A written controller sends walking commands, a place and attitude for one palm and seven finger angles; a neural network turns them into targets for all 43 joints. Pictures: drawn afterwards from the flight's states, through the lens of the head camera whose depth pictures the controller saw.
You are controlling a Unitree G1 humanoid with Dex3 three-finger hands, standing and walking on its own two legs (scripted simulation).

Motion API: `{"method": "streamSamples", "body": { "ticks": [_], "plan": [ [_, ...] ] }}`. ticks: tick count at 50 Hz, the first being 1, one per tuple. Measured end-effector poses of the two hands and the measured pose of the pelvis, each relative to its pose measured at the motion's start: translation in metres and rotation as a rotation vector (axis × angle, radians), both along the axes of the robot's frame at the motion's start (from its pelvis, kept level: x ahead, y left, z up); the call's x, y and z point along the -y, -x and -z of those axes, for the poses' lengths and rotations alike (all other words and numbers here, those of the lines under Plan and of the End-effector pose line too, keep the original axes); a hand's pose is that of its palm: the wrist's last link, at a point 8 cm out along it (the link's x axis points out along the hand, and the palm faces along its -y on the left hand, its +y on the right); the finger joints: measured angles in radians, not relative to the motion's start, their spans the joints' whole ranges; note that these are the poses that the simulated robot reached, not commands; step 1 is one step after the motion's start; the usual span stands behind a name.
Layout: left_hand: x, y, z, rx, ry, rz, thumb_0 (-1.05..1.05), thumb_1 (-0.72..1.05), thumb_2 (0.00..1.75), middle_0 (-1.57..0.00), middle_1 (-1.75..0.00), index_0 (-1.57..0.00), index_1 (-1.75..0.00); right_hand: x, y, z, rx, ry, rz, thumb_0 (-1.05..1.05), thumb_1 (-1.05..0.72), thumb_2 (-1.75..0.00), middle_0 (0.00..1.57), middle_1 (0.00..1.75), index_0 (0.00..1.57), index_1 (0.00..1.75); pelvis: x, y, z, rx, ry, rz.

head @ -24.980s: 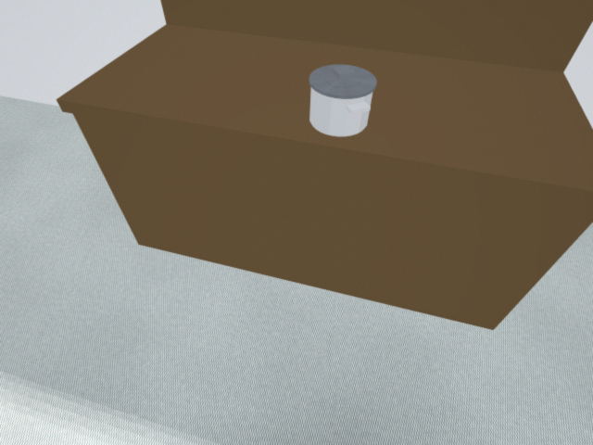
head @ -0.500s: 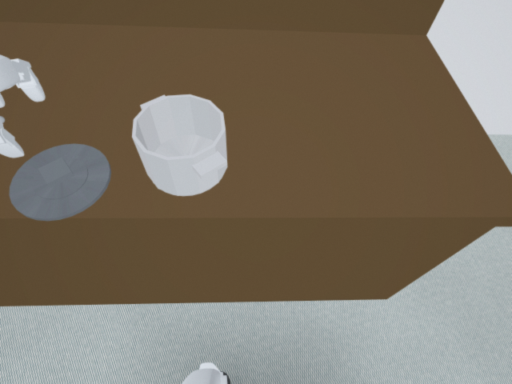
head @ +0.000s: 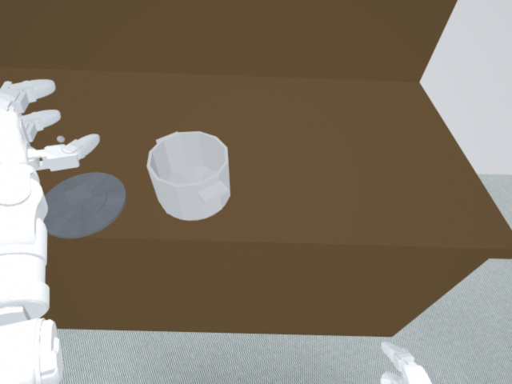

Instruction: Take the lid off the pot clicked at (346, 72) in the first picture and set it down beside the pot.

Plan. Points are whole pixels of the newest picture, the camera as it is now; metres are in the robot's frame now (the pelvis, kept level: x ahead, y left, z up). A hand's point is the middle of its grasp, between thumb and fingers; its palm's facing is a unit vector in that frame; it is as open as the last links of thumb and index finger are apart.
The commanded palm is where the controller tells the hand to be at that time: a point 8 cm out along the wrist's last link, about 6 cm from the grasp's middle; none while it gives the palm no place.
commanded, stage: draw the hand back to the body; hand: left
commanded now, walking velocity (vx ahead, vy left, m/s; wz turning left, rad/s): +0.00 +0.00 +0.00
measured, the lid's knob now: (79, 196) +0.46 +0.38 -0.02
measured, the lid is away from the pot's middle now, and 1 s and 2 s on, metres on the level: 0.23 0.23 0.23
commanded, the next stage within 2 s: step back with the hand held close in 1.44 s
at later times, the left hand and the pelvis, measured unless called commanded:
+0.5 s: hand (63, 184) +0.32 +0.27 +0.17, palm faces +0.51 -0.82 -0.27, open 8.4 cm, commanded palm +0.26 +0.29 +0.19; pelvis +0.01 -0.04 +0.00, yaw +1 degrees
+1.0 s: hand (59, 239) +0.25 +0.24 +0.17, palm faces +0.44 -0.84 -0.31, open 7.4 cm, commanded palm +0.18 +0.27 +0.18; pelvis +0.02 -0.03 +0.01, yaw +1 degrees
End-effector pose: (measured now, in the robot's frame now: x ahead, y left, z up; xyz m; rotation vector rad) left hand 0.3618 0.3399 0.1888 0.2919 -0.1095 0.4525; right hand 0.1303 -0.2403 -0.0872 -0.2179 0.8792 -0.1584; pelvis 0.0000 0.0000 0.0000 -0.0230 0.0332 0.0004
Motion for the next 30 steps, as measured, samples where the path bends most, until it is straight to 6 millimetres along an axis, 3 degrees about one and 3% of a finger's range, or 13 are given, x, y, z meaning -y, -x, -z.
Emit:
{"method": "streamSamples", "body": {
  "ticks": [14,30],
  "plan": [
    [0.021,0.05,0.0,0.013,-0.021,-0.063,0.0,0.38,0.71,-0.28,-0.66,-0.28,-0.65,0.045,-0.013,0.004,0.008,0.009,0.008,0.01,-0.91,-0.9,0.2,0.3,0.2,0.3,0.027,-0.011,-0.003,0.04,-0.023,-0.004],
    [0.046,0.1,0.005,0.043,-0.047,-0.054,0.01,0.73,0.84,-0.23,-0.42,-0.24,-0.42,0.034,-0.06,-0.005,0.13,-0.044,-0.054,0.01,-0.91,-0.9,0.2,0.3,0.2,0.3,0.04,-0.015,-0.004,0.066,-0.033,-0.01]
  ]
}}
